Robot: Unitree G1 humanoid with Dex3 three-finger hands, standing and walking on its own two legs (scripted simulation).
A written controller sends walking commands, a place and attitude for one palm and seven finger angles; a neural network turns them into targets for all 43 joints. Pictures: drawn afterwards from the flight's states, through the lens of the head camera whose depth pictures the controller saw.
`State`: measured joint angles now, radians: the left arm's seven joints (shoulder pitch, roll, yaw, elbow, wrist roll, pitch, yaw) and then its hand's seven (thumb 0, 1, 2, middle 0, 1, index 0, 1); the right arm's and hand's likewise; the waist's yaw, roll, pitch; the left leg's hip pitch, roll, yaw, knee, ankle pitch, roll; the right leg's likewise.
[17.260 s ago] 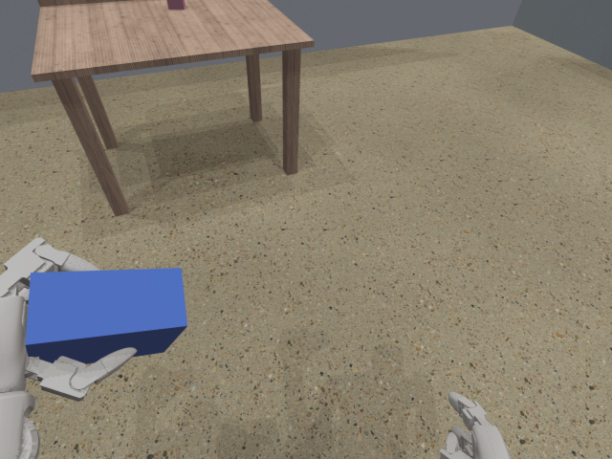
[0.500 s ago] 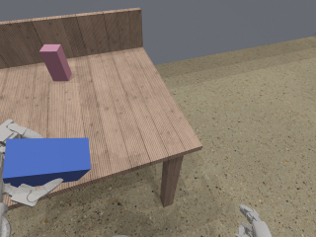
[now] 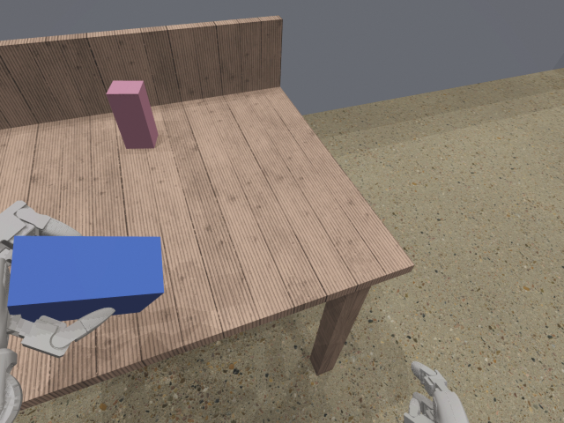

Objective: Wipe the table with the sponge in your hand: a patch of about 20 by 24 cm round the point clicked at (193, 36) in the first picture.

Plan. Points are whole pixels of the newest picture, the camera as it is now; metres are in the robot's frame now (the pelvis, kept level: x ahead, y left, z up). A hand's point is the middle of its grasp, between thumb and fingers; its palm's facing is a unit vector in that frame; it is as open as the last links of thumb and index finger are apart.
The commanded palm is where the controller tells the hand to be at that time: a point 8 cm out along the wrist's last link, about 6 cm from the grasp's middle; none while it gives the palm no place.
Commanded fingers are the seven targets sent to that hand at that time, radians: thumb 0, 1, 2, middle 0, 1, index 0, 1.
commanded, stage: shuffle to correct the standing spot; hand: left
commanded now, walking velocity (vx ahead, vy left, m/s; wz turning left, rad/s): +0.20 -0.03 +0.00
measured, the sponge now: (110, 279) +0.23 +0.21 +0.14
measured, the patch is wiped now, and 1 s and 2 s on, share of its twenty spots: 0.00 0.00 0.00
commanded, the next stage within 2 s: come to a stop and stand still in 0.48 s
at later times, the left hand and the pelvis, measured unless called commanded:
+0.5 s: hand (84, 247) +0.26 +0.24 +0.17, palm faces +0.35 -0.85 -0.38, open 10.5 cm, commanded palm +0.19 +0.28 +0.19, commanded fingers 0.00 0.10 1.30 -1.20 -1.60 -1.20 -1.60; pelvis +0.03 +0.00 +0.01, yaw +0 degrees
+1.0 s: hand (75, 234) +0.25 +0.24 +0.19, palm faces +0.37 -0.81 -0.45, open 10.5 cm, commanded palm +0.18 +0.27 +0.19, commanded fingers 0.00 0.10 1.30 -1.20 -1.60 -1.20 -1.60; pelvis +0.02 -0.02 +0.01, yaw +1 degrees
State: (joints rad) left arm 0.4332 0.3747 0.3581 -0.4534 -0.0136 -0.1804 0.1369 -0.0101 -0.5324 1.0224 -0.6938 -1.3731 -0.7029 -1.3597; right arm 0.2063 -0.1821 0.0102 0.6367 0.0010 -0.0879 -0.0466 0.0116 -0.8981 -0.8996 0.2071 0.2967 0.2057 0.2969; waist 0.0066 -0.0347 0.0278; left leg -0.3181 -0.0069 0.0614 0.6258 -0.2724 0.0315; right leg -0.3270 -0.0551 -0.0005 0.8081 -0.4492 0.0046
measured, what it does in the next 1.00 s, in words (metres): steps on the spot: right foot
